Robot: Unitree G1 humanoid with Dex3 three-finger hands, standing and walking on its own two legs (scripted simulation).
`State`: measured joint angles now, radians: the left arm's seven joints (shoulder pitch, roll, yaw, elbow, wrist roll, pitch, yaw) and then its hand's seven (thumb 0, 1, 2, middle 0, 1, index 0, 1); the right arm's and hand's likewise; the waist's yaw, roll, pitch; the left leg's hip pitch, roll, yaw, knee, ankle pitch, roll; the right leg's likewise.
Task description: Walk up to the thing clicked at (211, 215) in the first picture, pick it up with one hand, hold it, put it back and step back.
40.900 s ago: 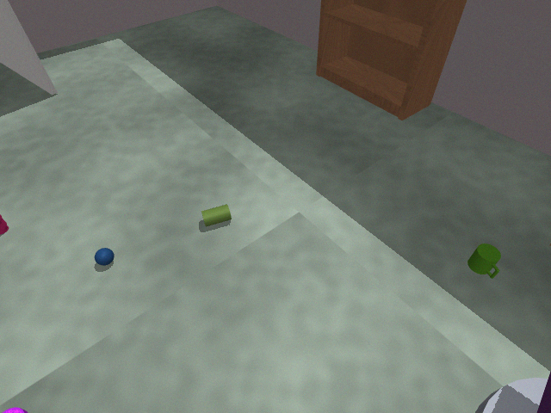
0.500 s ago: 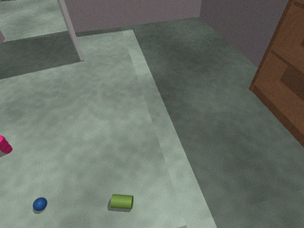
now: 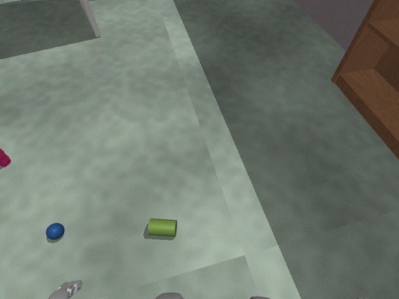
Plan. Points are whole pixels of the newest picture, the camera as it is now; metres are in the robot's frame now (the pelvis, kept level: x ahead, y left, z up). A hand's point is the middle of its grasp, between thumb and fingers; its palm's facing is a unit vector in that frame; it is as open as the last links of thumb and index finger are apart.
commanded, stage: step back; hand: left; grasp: from above
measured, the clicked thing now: (162, 227) +0.48 +0.21 -0.72
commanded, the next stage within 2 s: none
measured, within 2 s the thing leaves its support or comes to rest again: neither
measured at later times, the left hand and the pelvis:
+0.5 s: hand out of the picture +0.02 +0.28 -0.15, palm faces -0.10 -0.91 -0.39, open 7.4 cm; pelvis -0.10 +0.02 -0.01, yaw -5 degrees
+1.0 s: hand out of the picture -0.10 +0.31 -0.15, palm faces -0.06 -0.93 -0.37, open 7.4 cm; pelvis -0.23 +0.05 +0.00, yaw -4 degrees
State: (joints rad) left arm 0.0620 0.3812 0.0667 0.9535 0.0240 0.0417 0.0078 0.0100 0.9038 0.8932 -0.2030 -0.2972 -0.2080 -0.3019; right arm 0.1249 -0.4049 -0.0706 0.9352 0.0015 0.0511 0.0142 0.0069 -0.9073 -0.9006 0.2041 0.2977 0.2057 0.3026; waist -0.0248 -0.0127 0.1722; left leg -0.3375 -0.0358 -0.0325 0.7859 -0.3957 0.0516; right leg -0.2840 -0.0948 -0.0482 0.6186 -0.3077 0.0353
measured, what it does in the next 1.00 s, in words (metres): walks backwards: right foot, then left foot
